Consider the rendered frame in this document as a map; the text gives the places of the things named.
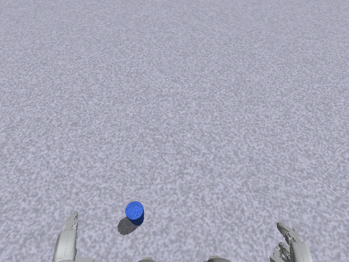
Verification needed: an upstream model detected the left robot hand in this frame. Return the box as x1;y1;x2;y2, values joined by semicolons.
52;211;102;262

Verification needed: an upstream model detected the right robot hand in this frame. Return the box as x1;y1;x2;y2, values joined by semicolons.
270;222;314;262

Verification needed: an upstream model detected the cup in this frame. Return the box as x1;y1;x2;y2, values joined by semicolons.
125;201;144;225

